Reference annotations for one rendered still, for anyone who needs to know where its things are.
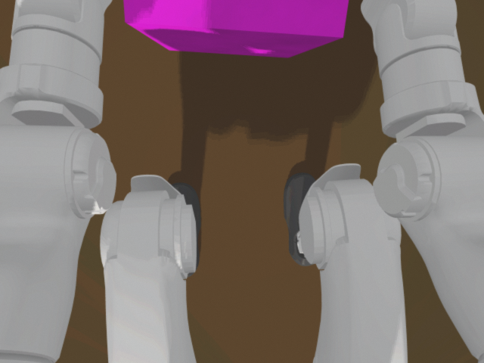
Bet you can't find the robot left upper arm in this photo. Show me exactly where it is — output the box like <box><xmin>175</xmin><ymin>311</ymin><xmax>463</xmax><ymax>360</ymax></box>
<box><xmin>0</xmin><ymin>125</ymin><xmax>116</xmax><ymax>363</ymax></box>

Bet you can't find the right robot thigh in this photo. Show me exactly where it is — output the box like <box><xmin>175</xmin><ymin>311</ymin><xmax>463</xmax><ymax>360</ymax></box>
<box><xmin>301</xmin><ymin>178</ymin><xmax>408</xmax><ymax>363</ymax></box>

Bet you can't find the right robot foot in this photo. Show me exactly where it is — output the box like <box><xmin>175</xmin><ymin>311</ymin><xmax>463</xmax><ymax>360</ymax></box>
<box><xmin>284</xmin><ymin>172</ymin><xmax>315</xmax><ymax>266</ymax></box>

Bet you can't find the left robot forearm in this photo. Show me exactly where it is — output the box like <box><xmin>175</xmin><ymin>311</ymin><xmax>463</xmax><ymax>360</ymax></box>
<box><xmin>0</xmin><ymin>0</ymin><xmax>113</xmax><ymax>129</ymax></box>

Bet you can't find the robot right upper arm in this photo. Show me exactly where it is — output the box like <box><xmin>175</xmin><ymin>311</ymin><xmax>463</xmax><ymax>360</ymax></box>
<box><xmin>373</xmin><ymin>136</ymin><xmax>484</xmax><ymax>363</ymax></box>

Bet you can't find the carton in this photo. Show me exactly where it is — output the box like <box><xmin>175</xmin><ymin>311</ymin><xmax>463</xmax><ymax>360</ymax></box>
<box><xmin>123</xmin><ymin>0</ymin><xmax>349</xmax><ymax>58</ymax></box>

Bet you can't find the right robot forearm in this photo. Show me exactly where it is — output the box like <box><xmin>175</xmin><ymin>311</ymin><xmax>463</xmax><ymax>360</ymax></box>
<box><xmin>361</xmin><ymin>0</ymin><xmax>484</xmax><ymax>141</ymax></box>

